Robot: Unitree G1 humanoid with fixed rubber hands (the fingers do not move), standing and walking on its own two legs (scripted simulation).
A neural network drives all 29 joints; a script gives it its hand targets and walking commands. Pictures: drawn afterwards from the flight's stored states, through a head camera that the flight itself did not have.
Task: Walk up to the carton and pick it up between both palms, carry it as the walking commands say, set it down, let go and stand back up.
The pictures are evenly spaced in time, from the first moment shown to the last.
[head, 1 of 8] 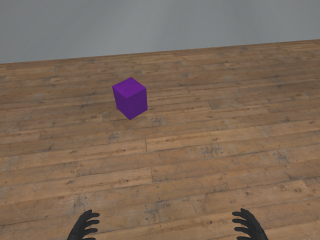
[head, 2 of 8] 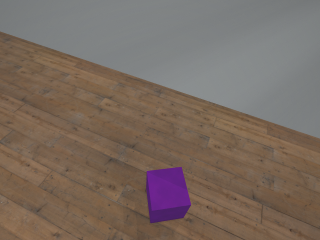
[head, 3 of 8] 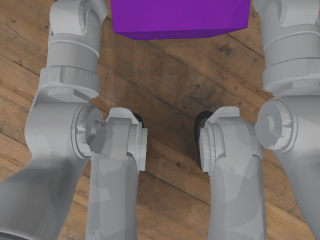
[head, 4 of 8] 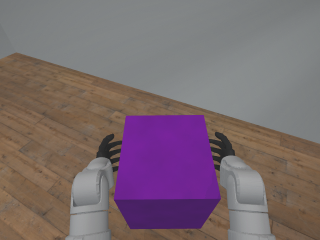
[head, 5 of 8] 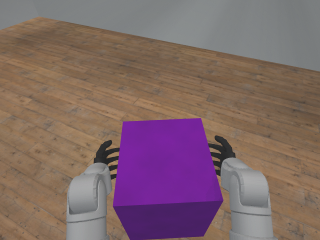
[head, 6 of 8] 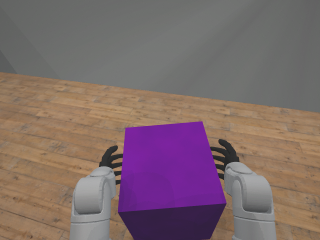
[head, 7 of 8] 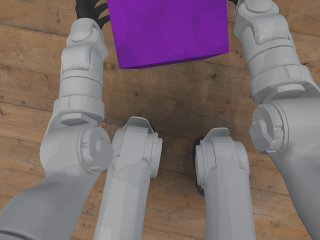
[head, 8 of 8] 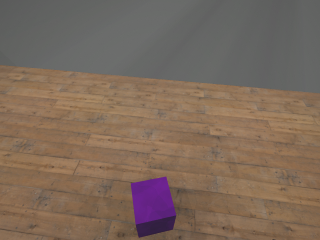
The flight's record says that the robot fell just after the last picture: no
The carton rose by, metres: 0.66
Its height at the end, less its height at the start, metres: +0.00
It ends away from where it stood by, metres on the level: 2.65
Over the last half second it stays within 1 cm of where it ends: yes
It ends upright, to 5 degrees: yes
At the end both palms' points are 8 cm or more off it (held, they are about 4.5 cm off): yes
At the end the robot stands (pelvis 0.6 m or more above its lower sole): yes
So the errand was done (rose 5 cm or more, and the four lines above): yes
